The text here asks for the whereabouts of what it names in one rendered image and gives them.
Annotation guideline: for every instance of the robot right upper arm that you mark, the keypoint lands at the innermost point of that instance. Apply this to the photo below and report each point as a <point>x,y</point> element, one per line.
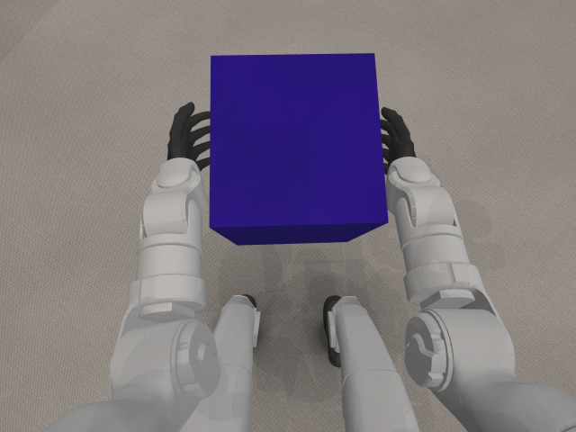
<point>465,357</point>

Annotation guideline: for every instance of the robot left forearm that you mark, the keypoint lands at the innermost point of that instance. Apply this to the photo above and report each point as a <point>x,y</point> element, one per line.
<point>169,284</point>

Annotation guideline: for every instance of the robot right foot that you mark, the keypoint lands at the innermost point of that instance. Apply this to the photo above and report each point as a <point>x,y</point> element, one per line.
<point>333,356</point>

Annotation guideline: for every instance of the right robot hand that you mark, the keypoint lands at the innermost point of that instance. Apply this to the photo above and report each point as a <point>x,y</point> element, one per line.
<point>398,141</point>

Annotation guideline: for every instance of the robot right forearm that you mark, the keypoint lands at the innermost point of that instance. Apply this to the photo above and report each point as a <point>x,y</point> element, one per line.
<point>439,274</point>

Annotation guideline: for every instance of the robot left upper arm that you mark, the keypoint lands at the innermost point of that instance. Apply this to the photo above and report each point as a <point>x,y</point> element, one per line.
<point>159,374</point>

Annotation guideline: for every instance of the left robot hand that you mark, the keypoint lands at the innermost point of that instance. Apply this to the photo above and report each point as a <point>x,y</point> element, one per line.
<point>181,144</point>

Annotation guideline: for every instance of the robot left foot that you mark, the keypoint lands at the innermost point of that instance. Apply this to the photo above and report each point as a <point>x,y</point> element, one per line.
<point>251,299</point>

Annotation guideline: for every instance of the robot foot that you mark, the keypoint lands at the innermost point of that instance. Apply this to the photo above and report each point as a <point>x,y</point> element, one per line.
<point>251,299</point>
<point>333,356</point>

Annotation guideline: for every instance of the carton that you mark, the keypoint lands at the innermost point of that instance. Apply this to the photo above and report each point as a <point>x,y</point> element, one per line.
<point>296,153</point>

